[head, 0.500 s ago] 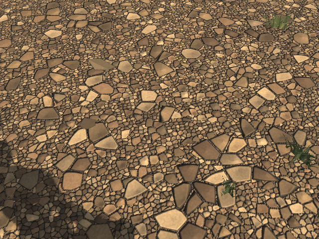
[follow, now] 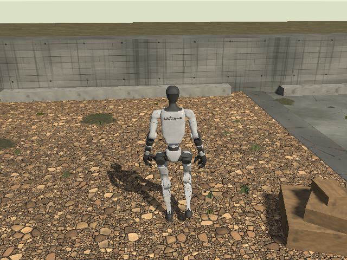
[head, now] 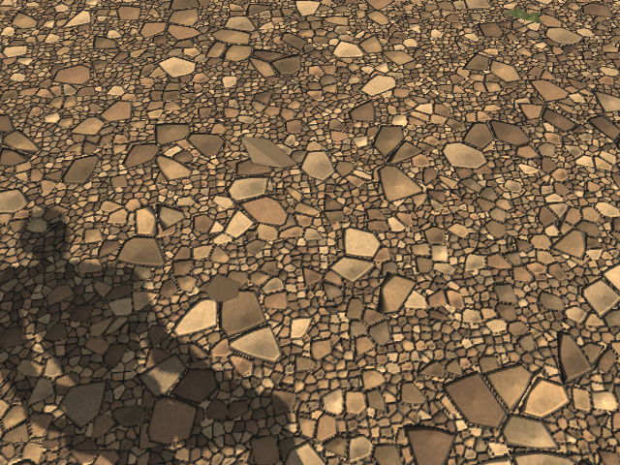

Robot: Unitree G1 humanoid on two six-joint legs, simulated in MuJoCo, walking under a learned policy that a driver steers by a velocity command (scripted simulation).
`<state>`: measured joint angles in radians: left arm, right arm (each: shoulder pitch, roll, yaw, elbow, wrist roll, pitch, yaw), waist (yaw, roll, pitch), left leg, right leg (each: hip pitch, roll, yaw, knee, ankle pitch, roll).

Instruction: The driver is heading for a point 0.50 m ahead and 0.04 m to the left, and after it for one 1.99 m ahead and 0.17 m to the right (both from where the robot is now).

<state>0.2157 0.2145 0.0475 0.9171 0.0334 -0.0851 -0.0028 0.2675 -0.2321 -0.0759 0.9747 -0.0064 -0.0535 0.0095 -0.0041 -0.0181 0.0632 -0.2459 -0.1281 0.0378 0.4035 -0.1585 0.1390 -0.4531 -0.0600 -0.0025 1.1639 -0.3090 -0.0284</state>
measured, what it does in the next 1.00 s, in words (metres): walks ahead: right foot, then left foot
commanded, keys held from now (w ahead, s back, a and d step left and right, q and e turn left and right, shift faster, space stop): w+q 0.38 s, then w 0.08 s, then e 0.54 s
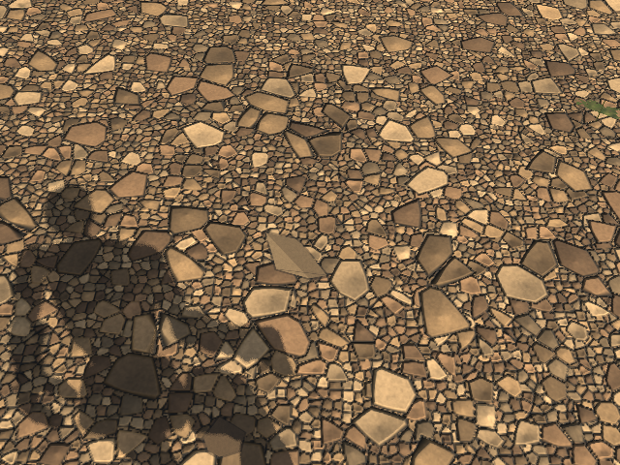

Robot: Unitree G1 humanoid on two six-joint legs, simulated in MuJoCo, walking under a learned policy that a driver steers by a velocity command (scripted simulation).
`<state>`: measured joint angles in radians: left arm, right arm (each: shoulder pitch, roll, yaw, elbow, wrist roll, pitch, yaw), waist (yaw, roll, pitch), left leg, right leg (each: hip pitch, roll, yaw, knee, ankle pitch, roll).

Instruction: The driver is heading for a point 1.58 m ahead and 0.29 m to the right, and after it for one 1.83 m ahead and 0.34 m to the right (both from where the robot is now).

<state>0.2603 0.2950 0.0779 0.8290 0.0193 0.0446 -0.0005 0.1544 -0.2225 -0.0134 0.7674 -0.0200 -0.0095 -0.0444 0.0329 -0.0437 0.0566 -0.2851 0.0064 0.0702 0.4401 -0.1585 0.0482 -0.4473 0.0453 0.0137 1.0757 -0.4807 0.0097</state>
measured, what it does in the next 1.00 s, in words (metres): steps on the spot, turning right: right foot, then left foot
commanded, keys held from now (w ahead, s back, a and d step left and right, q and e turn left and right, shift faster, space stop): e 0.52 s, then no key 0.36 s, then w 0.12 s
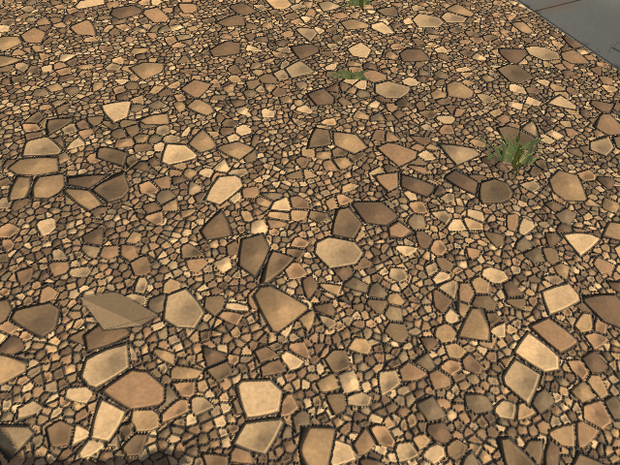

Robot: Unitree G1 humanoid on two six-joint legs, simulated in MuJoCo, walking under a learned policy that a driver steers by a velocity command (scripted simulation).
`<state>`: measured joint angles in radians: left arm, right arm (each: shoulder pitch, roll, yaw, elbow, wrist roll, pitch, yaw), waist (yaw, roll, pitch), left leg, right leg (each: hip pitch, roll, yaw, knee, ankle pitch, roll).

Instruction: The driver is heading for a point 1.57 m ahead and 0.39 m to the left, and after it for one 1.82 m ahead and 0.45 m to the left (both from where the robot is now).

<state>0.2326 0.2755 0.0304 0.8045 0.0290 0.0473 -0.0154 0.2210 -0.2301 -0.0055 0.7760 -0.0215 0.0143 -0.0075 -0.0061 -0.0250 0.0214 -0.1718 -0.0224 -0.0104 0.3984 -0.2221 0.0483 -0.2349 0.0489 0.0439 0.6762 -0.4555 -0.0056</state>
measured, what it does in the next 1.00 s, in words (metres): walks ahead, turning left: right foot, then left foot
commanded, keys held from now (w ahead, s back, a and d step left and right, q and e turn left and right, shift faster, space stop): w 0.20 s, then w+q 0.08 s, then q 0.72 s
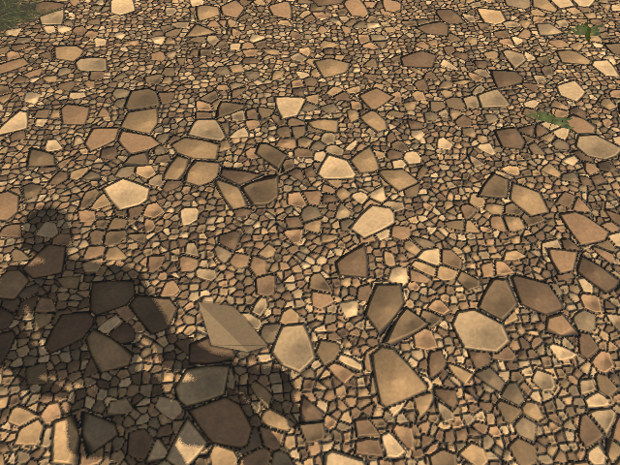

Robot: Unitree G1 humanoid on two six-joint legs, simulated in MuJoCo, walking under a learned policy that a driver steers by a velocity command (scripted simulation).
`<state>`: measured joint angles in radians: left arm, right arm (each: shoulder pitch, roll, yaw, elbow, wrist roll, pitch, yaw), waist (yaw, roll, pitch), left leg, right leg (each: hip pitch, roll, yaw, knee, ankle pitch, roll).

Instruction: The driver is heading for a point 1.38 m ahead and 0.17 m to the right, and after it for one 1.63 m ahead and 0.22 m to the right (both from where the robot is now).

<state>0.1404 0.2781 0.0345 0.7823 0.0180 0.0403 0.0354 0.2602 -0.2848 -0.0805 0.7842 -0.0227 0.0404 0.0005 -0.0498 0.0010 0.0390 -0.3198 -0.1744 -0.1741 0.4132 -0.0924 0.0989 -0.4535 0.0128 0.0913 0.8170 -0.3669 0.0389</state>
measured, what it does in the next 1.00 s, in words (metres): walks ahead: right foot, then left foot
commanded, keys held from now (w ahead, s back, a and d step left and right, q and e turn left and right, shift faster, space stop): no key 0.46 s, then w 0.54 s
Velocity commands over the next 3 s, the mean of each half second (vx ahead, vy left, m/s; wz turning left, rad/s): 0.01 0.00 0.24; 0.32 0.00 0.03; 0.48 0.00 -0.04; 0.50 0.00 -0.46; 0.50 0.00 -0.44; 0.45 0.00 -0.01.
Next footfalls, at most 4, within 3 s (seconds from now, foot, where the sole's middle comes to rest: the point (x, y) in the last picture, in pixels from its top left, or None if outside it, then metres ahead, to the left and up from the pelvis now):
0.12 right None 0.12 -0.13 -0.78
0.48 left None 0.01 0.08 -0.78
1.22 left None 0.44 0.07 -0.78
1.78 right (327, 347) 0.74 -0.06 -0.78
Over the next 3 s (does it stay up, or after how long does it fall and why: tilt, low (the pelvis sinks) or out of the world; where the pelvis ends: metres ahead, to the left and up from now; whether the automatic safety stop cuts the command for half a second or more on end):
stays up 1.19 -0.18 0.01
